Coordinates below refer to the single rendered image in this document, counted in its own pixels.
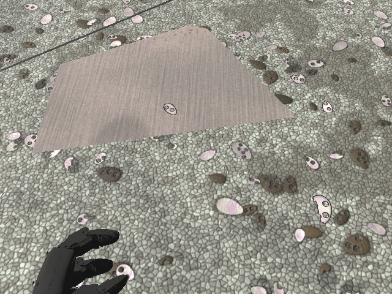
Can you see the left robot hand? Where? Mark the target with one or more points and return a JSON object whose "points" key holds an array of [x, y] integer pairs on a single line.
{"points": [[61, 269]]}

